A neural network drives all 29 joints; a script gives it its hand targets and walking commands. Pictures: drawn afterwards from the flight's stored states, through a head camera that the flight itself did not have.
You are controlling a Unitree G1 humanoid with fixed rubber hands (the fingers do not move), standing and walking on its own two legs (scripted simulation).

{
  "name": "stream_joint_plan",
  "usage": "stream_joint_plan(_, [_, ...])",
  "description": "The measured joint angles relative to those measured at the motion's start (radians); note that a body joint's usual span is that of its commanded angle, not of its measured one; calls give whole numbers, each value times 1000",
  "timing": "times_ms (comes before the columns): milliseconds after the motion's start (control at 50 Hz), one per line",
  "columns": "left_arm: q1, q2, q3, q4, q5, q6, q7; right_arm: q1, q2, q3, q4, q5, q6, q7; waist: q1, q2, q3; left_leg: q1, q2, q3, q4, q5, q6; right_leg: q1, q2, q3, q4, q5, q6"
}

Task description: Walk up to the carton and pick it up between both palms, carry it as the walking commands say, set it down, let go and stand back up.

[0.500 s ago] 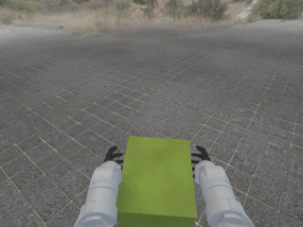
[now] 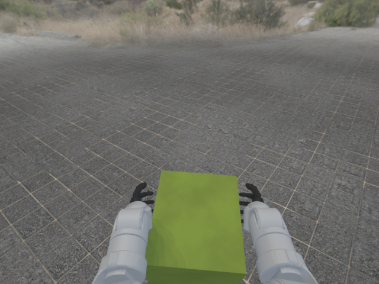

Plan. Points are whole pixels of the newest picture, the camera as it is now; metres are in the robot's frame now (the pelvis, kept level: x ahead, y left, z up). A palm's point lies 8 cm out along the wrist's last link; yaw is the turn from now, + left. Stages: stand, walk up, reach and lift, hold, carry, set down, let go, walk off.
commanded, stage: hold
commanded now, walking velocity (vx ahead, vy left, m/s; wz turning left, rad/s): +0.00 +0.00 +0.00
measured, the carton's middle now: (194, 232) +0.32 +0.01 -0.04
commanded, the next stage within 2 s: carry in 0.28 s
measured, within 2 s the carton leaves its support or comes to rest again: neither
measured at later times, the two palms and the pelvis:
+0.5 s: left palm (133, 210) +0.30 +0.15 +0.06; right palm (252, 209) +0.31 -0.13 +0.06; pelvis -0.02 +0.01 -0.01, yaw +1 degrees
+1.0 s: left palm (133, 212) +0.27 +0.13 +0.10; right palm (267, 213) +0.27 -0.14 +0.09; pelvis -0.03 +0.00 -0.02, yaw +1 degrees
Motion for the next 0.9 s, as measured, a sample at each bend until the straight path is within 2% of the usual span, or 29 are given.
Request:
stream_joint_plan(280, [0, 0, 0, 12, 1, -6, 0, 3, -1, 0, 1, 0, 2, 0, 0, 0, 0, 0, 0, 0, -1, 0, 0, 0, 0, 0, -1, 0, 0])
stream_joint_plan(360, [0, 0, -34, -2, -3, -10, 0, 3, -13, 0, -20, 0, -1, 14, 0, -2, 26, -21, -4, 0, 31, -9, 1, -15, -5, -4, 25, -10, 0])
stream_joint_plan(420, [1, 0, -65, -93, -49, 33, 22, 2, -5, 5, -120, 0, 42, 21, 0, -4, 69, -53, -9, 0, 53, -10, 3, -44, -9, -5, 44, -12, 0])
stream_joint_plan(460, [4, 0, -90, -218, -91, 86, 46, 2, 11, 21, -241, 4, 91, 22, 0, -4, 109, -84, -9, 0, 78, -11, 6, -73, -8, -5, 61, -10, 1])
stream_joint_plan(560, [4, -4, -100, -535, -140, 225, 50, 2, 72, 39, -548, 27, 214, 13, 0, -12, 178, -158, -9, -2, 135, -17, 8, -143, -5, -7, 113, -10, 2])
stream_joint_plan(620, [14, -32, -101, -655, -141, 306, 52, 5, 67, 55, -664, 40, 306, 22, 0, -9, 186, -172, -9, -12, 150, -17, 9, -150, -5, -17, 119, -10, 2])
stream_joint_plan(680, [18, -34, -121, -720, -142, 393, 52, 8, 66, 56, -736, 41, 396, 23, 0, -8, 175, -174, -9, -15, 151, -17, 8, -150, -5, -21, 119, -10, 2])
stream_joint_plan(760, [18, -33, -151, -751, -142, 483, 54, 33, 56, 57, -798, 43, 482, 23, 0, -9, 149, -177, -15, -14, 153, -17, 8, -150, -12, -21, 119, -12, 2])
stream_joint_plan(820, [21, -32, -157, -751, -141, 532, 59, 48, 50, 60, -808, 47, 531, 24, 0, -9, 126, -176, -16, -15, 153, -17, 14, -158, -17, -29, 145, -70, 2])
stream_joint_plan(900, [38, -25, -157, -751, -142, 559, 69, 49, 50, 76, -808, 47, 578, 24, 2, -9, 88, -200, -14, -14, 153, -17, 13, -156, -21, -75, 190, -116, 2])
